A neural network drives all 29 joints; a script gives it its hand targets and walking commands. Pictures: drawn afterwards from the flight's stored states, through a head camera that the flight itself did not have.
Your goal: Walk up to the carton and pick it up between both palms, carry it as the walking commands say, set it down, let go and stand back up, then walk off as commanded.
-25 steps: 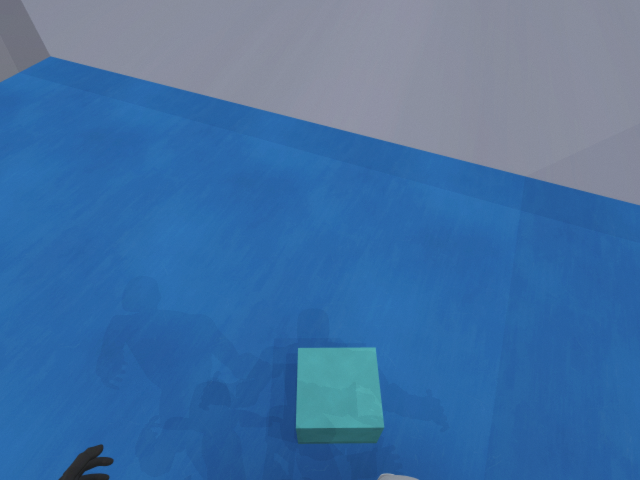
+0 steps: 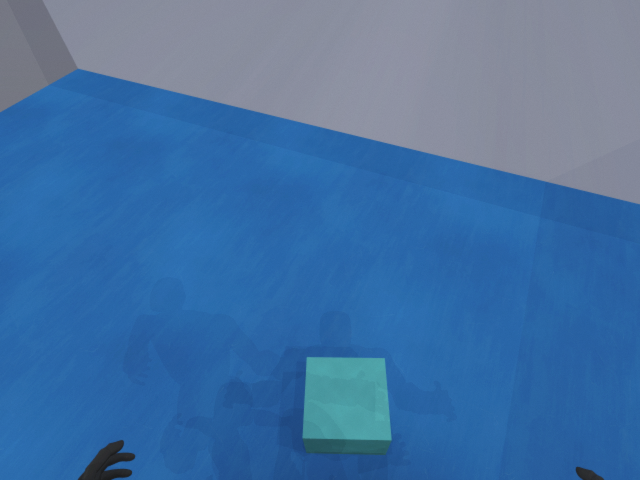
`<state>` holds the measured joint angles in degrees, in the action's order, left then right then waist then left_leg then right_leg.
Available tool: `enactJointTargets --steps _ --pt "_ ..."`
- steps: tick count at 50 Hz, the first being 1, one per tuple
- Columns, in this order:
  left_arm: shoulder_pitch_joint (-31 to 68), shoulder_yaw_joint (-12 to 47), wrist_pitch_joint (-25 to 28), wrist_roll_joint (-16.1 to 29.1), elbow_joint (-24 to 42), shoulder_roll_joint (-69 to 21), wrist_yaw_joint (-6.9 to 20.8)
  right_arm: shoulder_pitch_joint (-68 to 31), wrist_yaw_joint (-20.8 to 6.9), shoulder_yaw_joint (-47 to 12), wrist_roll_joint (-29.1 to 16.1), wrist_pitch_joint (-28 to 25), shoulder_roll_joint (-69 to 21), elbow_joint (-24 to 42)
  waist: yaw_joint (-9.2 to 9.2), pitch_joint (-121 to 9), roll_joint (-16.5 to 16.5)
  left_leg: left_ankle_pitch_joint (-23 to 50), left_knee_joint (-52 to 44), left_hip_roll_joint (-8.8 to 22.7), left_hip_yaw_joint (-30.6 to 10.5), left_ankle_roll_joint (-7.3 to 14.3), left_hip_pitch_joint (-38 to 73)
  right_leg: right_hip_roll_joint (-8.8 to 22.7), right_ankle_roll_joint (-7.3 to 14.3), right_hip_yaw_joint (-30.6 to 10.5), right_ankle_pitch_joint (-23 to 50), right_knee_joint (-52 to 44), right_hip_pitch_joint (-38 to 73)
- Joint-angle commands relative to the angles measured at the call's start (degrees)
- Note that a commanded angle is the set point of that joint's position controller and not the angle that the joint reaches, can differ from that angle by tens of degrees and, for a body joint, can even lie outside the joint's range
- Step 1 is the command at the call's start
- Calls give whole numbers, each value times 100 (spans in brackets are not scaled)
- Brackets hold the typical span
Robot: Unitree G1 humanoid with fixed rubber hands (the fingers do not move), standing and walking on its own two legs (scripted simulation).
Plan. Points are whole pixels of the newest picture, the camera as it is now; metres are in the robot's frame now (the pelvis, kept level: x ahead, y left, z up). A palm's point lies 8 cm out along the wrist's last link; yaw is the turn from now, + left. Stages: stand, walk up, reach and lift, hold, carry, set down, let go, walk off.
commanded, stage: walk up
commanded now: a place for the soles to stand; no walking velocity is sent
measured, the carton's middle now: (345, 405) +0.42 -0.02 -0.67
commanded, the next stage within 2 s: reach and lift in 1.66 s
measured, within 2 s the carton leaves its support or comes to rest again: neither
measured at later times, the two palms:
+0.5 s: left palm out of the picture +0.10 +0.35 -0.10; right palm out of the picture +0.06 -0.30 -0.07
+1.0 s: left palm out of the picture +0.11 +0.34 -0.09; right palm out of the picture +0.07 -0.30 -0.08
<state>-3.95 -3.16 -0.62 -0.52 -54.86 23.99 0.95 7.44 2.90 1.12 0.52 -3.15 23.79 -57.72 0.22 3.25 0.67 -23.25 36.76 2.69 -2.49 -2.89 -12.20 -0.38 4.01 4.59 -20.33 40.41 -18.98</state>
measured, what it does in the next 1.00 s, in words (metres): stands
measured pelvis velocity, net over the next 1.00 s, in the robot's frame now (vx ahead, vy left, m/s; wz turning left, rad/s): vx -0.01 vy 0.03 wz -0.03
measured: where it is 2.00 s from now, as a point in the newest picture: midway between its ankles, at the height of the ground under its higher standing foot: outside the picture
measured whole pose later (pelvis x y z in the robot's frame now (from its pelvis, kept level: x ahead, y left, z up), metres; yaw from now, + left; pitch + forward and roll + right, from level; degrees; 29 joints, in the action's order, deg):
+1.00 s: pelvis -0.01 +0.03 +0.02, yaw -2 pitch -1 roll +0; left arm -5.3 -2.7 -0.8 -0.7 -56.6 22.7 1.8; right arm 7.3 1.6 1.3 1.2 -2.5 23.4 -58.2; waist 0.1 2.7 0.5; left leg -18.8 29.1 2.9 0.0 -2.2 -8.9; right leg -0.8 1.9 2.6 -13.4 29.5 -14.9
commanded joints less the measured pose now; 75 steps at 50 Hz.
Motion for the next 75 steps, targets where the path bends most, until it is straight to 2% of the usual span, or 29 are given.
enactJointTargets --steps 1,4,6,7,10,12,14,16,18,19,20,23,28,33,34,36,37,41,43,45,47,52,55,56,59,63,65,67,75 --pt "295 -231 56 -44 401 1293 -1 -12 1 178 -28 15 1097 239 9 -359 603 758 -106 -71 357 455 -420 1346 447 -1610 855 -1800 512" --pt "521 -208 26 -19 471 1108 42 382 -19 233 69 -43 1218 198 -200 -465 376 1117 -867 259 -105 593 103 1011 105 -1181 266 -1526 205" --pt "277 -175 14 -19 465 922 87 31 -39 292 108 -79 1408 199 35 -231 -298 1028 -1148 709 -903 860 -67 560 -142 -824 102 -1096 -141" --pt "214 -199 20 -69 394 923 68 -110 -39 242 104 -73 1426 186 84 -182 -186 1021 -1167 862 -978 963 -322 494 -159 -730 157 -1035 151" --pt "170 -252 99 -61 368 1096 95 -143 -48 211 68 -46 1305 215 104 -365 214 1211 -689 273 -162 617 -543 853 91 -1215 580 -1739 728" --pt "199 -296 107 -8 326 1194 72 96 -87 161 16 -43 1059 215 -31 -639 43 815 -525 -30 191 475 -451 1337 368 -1670 408 -2010 958" --pt "313 -188 75 11 393 1064 85 101 -71 181 49 -44 1134 155 -75 -344 170 994 -929 134 -3 526 -301 1012 200 -1396 416 -1824 496" --pt "315 -202 13 33 306 949 104 33 -61 202 98 -91 1328 135 -41 -312 -469 878 -1410 626 -698 766 -208 592 -132 -923 254 -1361 305" --pt "291 -183 -6 -9 267 887 110 -27 -73 235 145 -117 1432 138 83 -213 -600 1266 -1589 950 -1235 938 -391 338 -263 -606 504 -929 394" --pt "108 -181 5 -31 271 806 108 -181 -92 285 148 -105 1434 235 95 -251 -944 1340 -1612 976 -931 904 -335 388 -249 -528 409 -1102 476" --pt "5 -190 25 -43 216 948 123 -128 -92 281 124 -86 1475 232 85 -251 -537 1616 -1429 978 -949 959 -293 398 -235 -564 704 -1154 550" --pt "174 -178 53 -3 165 989 120 -173 -73 215 59 -69 1301 290 21 -441 -491 1862 -1176 580 -414 658 -353 641 -51 -824 1757 -1207 967" --pt "85 -134 -8 -6 117 945 133 -333 -75 272 76 -42 1335 311 89 -130 -710 1315 -1462 702 -579 701 -362 486 -132 -709 1226 -1278 635" --pt "249 -228 62 -56 115 1154 105 -74 -112 210 41 -18 1253 234 -18 -329 118 939 -1290 468 -282 627 -250 750 -11 -1203 929 -1759 808" --pt "134 -140 50 6 120 1070 132 -95 -104 232 52 -32 1305 239 -54 -355 -177 1071 -1316 436 -207 582 -141 763 36 -1229 1056 -1706 732" --pt "122 -146 67 -26 148 1045 110 -116 -91 227 2 -26 1179 284 -16 -292 351 1272 -1240 391 -265 579 -86 718 4 -1160 1082 -1788 667" --pt "81 -132 77 -51 70 1024 102 -86 -105 204 34 -19 1160 215 -18 -422 42 1371 -1195 419 -94 576 -30 769 24 -1171 1202 -1817 754" --pt "194 -212 82 -43 203 1081 80 -6 -89 253 28 -9 1174 243 -83 -740 267 1629 -1114 393 -57 555 107 813 31 -1065 1610 -1740 1099" --pt "238 -192 76 -13 224 1041 41 -22 -100 263 63 -6 1127 210 -88 -726 -122 1789 -1158 378 47 511 130 886 152 -1125 1697 -1645 1029" --pt "101 -197 57 -17 159 1142 51 -151 -99 266 57 0 1225 238 -63 -512 168 1710 -1266 497 -204 578 51 713 6 -966 1513 -1630 922" --pt "11 -191 46 -21 161 1060 42 -125 -85 260 84 -3 1188 248 13 -778 -154 1678 -1266 470 -57 567 44 811 69 -979 1597 -1573 1100" --pt "114 -204 38 -36 185 995 54 -116 -86 235 45 -4 1150 252 19 -776 181 1654 -1291 478 -78 535 93 805 35 -1075 1717 -1658 1200" --pt "108 -191 40 -48 156 1021 55 -110 -85 258 58 -28 1171 295 22 -410 -123 1764 -1365 512 -119 530 -77 733 27 -1022 1935 -1544 979" --pt "199 -185 28 -58 177 1007 74 -118 -107 241 47 -9 1175 291 1 -357 137 1630 -1405 509 -127 557 -165 683 -3 -995 1734 -1605 987" --pt "220 -95 97 40 75 866 39 -226 -146 135 43 16 894 207 -6 -413 -408 1303 -1506 366 43 434 -124 878 -13 -1243 1548 -1860 1083" --pt "318 -84 133 43 -4 868 14 -150 -174 144 69 6 1016 141 -54 -354 -187 1368 -1763 501 -91 473 56 753 -74 -1257 1197 -1981 987" --pt "92 -63 148 26 -109 909 7 -350 -163 116 9 13 1051 135 97 -417 -28 1766 -1646 549 -67 447 160 718 -95 -1132 1860 -1974 1230" --pt "312 -88 167 2 -123 987 0 -210 -164 105 28 3 984 136 -52 -284 136 1734 -1719 449 14 405 91 777 -61 -1120 1819 -2026 1193" --pt "360 -67 156 10 -302 864 -19 -285 -196 137 80 45 977 -2 -48 -387 21 1645 -1936 481 47 416 388 694 -178 -1082 1267 -2253 1051"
